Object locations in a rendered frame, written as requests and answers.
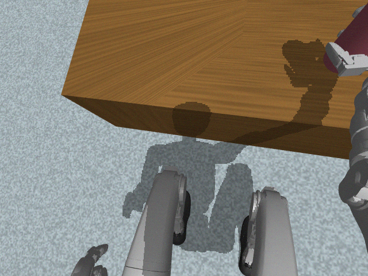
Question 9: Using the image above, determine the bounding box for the left robot hand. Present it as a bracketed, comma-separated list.
[71, 244, 108, 276]

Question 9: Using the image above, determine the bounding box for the right robot foot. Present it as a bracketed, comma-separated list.
[239, 216, 252, 276]

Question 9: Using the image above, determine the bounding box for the right robot hand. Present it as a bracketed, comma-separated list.
[325, 5, 368, 76]

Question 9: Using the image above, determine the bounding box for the bottle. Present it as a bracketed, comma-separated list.
[323, 3, 368, 74]

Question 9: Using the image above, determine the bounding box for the right robot arm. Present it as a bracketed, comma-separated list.
[339, 77, 368, 253]

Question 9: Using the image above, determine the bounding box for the left robot foot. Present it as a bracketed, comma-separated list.
[173, 191, 191, 245]

